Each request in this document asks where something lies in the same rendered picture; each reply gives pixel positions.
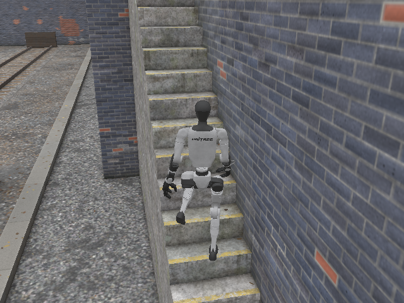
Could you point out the stairs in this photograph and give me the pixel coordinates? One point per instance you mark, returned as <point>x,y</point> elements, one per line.
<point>170,76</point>

